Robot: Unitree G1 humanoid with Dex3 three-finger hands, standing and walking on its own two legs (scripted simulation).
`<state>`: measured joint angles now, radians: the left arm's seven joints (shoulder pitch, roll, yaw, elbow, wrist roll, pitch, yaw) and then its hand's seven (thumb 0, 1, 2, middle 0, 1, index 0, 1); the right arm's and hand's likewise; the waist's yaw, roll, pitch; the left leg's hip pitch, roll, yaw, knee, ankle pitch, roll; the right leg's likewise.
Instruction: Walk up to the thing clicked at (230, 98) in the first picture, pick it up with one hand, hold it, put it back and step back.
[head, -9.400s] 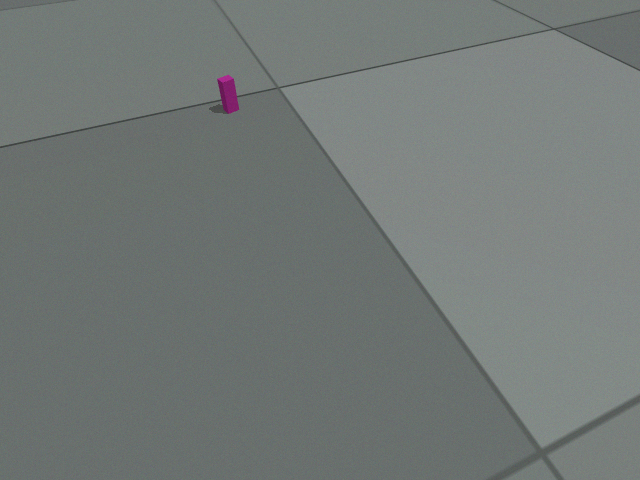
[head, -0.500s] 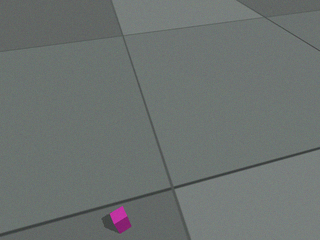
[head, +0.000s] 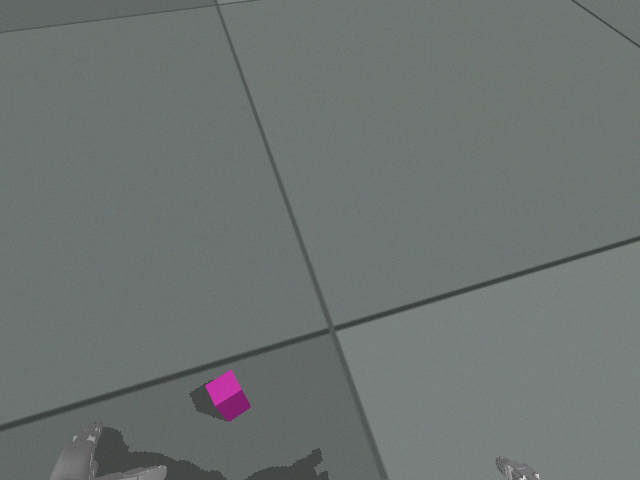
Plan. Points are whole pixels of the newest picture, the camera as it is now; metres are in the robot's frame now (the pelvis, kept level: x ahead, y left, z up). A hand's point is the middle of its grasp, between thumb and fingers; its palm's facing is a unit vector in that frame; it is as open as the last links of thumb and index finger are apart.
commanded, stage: go down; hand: left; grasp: from the side
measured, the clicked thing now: (229, 397) +0.39 +0.23 -0.65
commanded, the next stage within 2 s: none
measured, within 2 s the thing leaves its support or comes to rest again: neither
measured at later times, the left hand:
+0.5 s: hand out of the picture +0.15 +0.29 -0.17, palm faces +0.11 -0.94 -0.33, open 17.2 cm
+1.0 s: hand (106, 445) +0.23 +0.35 -0.25, palm faces +0.14 -0.96 -0.23, open 17.3 cm
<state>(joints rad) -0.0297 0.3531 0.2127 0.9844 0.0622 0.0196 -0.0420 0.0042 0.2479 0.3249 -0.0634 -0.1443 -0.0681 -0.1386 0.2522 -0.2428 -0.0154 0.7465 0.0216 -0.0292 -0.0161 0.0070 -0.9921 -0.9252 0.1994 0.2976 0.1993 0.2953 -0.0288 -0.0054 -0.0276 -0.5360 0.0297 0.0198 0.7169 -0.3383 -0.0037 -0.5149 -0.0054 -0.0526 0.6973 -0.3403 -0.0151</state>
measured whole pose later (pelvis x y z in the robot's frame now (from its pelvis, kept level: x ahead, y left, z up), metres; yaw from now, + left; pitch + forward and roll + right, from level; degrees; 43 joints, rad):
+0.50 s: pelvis +0.00 +0.01 -0.06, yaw +0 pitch +17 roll -2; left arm 0.26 0.36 0.28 0.48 0.01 0.16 -0.10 -0.01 -0.52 0.03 -0.12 -0.11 -0.11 -0.11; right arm 0.20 -0.23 -0.01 0.55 0.01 -0.15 -0.06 0.01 -0.92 -0.90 0.20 0.30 0.20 0.30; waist -0.02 0.00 -0.12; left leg -0.88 0.03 -0.01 1.12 -0.53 0.01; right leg -0.84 -0.01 -0.08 1.07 -0.52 -0.01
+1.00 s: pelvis -0.04 +0.01 -0.18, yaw -1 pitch +29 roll -3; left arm -0.07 0.53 0.51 0.70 -0.11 -0.22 -0.37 -0.01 -0.54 0.03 -0.10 -0.08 -0.09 -0.09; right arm 0.13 -0.30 0.00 0.62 -0.01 -0.21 -0.04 0.01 -0.95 -0.91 0.20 0.30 0.20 0.30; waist -0.02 -0.02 -0.16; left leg -1.49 0.04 -0.03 1.64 -0.65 0.01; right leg -1.44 -0.02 -0.08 1.60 -0.66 -0.01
